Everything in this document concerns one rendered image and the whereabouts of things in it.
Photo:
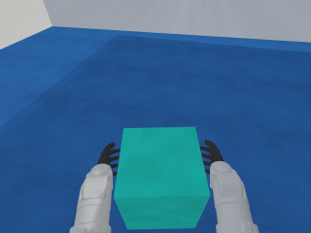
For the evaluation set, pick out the robot left forearm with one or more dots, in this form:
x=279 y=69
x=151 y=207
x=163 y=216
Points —
x=94 y=203

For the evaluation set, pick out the robot right forearm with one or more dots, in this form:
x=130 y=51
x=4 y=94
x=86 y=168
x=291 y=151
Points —
x=231 y=201

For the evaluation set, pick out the robot left hand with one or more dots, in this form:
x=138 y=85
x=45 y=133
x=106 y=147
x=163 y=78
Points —
x=106 y=159

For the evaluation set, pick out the robot right hand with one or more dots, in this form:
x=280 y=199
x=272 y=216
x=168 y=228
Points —
x=214 y=155

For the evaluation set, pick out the carton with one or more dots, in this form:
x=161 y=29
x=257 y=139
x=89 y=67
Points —
x=161 y=181

